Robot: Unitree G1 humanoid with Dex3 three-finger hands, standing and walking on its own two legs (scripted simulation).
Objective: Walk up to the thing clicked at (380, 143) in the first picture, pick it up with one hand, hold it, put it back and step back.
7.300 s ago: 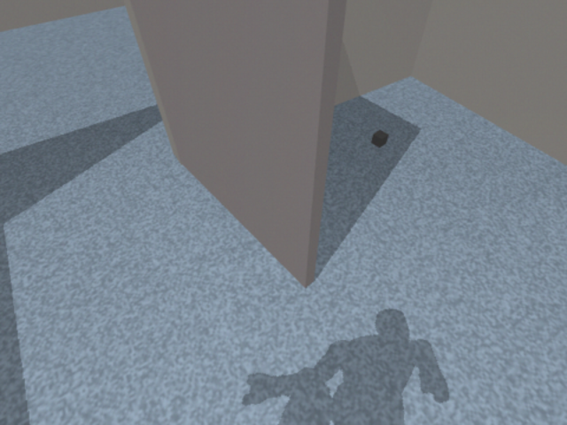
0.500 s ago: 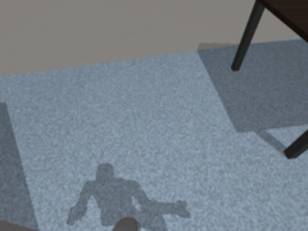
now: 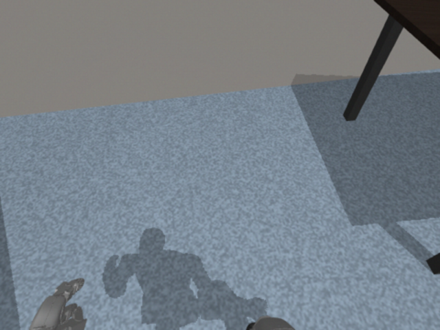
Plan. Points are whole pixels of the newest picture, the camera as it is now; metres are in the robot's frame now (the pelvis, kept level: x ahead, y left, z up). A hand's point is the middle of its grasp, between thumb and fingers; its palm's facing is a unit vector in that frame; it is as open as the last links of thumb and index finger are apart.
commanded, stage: walk up
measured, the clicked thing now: out of the picture +0.85 +1.31 -0.73
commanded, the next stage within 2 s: none
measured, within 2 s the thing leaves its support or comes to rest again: neither
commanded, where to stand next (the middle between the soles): +0.30 +0.00 m, yaw +56 degrees
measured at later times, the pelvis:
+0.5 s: pelvis +0.17 +0.00 -0.01, yaw +20 degrees
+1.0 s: pelvis +0.26 -0.08 +0.00, yaw +40 degrees
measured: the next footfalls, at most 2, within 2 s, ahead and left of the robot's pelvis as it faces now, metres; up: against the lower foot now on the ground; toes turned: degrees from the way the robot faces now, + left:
left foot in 0.42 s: +0.24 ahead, +0.13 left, +0.00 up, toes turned +24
right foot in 0.82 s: +0.42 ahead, -0.12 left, +0.00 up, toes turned +31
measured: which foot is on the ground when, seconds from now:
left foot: down 0.00-0.00, up 0.02-0.40, down 0.42-0.84, up 0.86-1.00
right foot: down 0.00-0.44, up 0.46-0.80, down 0.82-1.00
